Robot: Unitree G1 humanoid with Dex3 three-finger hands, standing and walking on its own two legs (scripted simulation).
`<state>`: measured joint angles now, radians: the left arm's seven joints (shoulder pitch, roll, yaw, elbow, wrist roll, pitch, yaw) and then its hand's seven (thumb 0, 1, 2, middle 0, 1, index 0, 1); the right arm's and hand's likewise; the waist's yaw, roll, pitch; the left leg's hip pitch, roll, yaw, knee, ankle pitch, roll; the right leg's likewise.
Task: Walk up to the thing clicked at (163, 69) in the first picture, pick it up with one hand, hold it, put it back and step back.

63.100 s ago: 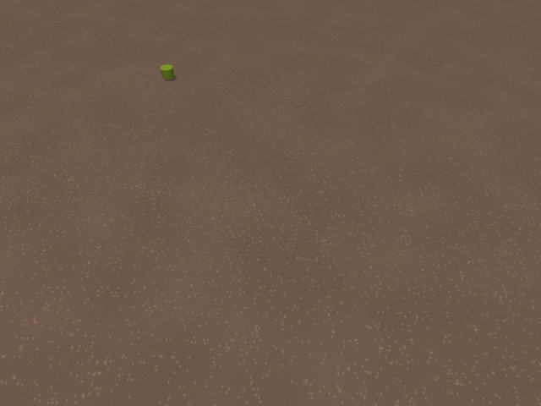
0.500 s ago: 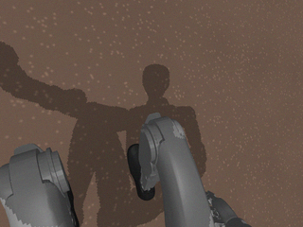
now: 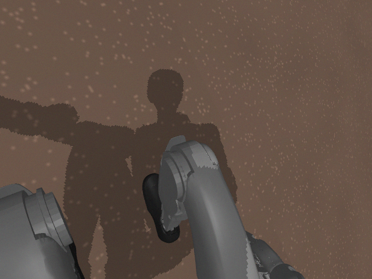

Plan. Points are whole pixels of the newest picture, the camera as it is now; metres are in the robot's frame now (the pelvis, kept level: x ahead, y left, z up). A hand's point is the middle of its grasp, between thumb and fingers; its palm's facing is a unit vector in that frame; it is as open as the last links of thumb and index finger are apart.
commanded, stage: rest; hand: left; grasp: from above
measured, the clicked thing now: out of the picture +0.48 +0.38 -0.27
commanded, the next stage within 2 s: open in 0.52 s
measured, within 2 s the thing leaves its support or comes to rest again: rests again in 0.14 s
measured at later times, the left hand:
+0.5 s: hand out of the picture +0.46 +0.38 -0.24, palm faces -0.45 -0.15 -0.88, open 10.8 cm
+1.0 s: hand out of the picture +0.47 +0.38 -0.24, palm faces -0.44 -0.15 -0.89, open 13.1 cm
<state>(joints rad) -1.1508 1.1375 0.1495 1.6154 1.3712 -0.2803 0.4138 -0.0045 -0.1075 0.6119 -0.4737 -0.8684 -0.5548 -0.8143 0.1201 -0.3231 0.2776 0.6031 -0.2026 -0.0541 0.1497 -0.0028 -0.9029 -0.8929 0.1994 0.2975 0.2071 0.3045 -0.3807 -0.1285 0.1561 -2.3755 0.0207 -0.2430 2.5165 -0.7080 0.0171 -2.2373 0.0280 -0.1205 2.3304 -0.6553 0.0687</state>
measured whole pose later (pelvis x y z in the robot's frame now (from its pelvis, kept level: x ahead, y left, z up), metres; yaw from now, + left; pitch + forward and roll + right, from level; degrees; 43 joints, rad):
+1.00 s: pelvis +0.00 +0.00 -0.01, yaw -2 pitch +28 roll -17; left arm -1.16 1.22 0.13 1.66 1.32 -0.28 0.45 0.00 -0.36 0.85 -0.16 -1.04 -0.20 -1.00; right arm 0.08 -0.34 0.35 0.59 -0.22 -0.11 0.15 0.00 -0.90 -0.90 0.20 0.30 0.21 0.30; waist -0.39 -0.15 0.20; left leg -2.38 0.03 -0.27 2.55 -0.70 0.02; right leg -2.23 0.04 -0.15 2.33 -0.63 0.07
